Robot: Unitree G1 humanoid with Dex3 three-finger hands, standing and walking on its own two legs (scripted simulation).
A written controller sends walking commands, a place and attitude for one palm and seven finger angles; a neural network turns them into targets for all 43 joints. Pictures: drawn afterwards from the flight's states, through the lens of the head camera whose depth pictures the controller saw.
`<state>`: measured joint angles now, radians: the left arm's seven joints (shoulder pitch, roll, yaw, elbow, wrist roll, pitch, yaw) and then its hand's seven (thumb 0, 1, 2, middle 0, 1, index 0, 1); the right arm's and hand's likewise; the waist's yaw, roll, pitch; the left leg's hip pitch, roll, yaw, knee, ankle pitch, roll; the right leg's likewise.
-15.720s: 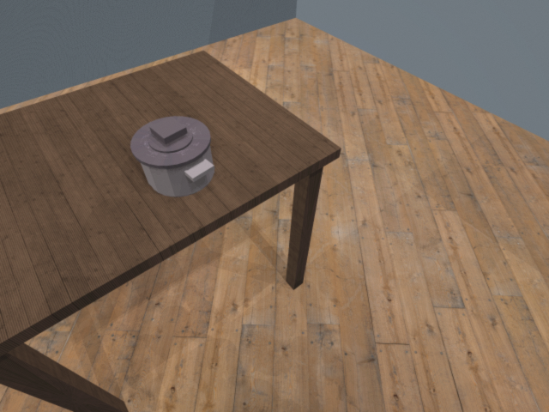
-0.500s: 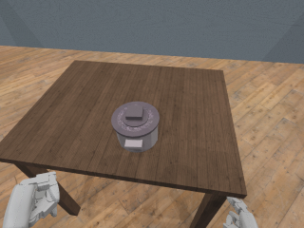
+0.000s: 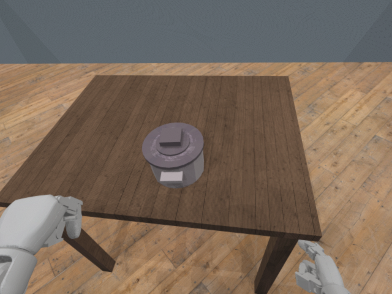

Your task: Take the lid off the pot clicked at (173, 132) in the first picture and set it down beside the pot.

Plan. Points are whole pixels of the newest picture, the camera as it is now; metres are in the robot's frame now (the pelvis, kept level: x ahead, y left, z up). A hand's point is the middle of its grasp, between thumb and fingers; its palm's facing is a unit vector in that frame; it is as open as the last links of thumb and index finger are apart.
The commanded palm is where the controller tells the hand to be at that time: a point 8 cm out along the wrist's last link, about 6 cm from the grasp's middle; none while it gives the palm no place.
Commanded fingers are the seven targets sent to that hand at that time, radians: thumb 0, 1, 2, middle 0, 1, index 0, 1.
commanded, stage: reach forward and open the fingers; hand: left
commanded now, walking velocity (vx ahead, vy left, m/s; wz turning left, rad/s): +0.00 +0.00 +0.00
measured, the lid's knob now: (171, 136) +0.45 +0.12 +0.07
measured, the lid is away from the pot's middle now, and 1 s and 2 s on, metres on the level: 0.00 0.00 0.00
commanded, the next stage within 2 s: move the open hand above the knob in 0.82 s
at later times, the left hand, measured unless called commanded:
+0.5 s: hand (61, 211) +0.22 +0.27 +0.11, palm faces -0.23 -0.01 -0.97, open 7.5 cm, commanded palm +0.22 +0.27 +0.18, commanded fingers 0.00 -0.26 1.36 -0.83 -0.08 -0.83 -0.08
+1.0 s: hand (62, 180) +0.27 +0.28 +0.13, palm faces -0.19 -0.07 -0.98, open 10.0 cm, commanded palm +0.26 +0.27 +0.21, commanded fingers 0.00 -0.27 1.40 -0.84 -0.08 -0.84 -0.08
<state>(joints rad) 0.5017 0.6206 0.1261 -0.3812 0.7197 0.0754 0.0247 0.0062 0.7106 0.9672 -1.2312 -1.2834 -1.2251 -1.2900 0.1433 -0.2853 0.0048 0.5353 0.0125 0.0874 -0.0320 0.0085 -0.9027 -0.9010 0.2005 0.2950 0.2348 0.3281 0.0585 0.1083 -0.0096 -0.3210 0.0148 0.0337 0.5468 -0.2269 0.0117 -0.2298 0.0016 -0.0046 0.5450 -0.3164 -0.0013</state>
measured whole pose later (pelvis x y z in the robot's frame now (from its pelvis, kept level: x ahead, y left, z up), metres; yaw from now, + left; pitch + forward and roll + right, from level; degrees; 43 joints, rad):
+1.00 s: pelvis -0.02 +0.03 +0.01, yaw +3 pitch -1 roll -1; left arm -0.13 0.66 -0.01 -0.09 0.76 0.08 -0.35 0.00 -0.26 1.38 -0.85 -0.08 -0.84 -0.09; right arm 0.10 -0.28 0.03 0.55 0.06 0.11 0.01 0.01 -0.90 -0.90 0.20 0.29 0.20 0.30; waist 0.05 0.11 0.03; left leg -0.28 -0.04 0.01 0.43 -0.14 0.05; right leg -0.17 -0.05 -0.03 0.42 -0.24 0.04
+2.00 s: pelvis +0.01 +0.00 +0.00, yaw +2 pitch +0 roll +1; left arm -0.48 0.54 -0.29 0.10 0.83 0.18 -0.36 0.00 -0.26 1.40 -0.86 -0.08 -0.85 -0.09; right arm 0.10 -0.27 0.05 0.58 0.06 0.13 0.02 0.01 -0.91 -0.90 0.20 0.29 0.26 0.33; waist 0.01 0.10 0.02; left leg -0.28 -0.02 0.00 0.46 -0.18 0.01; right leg -0.20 -0.03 -0.03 0.51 -0.31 0.00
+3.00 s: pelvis +0.02 +0.00 +0.00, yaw +2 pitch +2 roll +1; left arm -0.73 0.41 -0.34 0.40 0.84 0.28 -0.30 0.00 -0.26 1.40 -0.86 -0.08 -0.85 -0.09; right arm 0.09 -0.27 0.03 0.62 0.08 0.16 0.02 0.01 -0.91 -0.90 0.20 0.29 0.19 0.30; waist -0.01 0.09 -0.03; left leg -0.30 -0.02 0.02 0.47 -0.20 0.01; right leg -0.23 -0.03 -0.02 0.52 -0.33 0.00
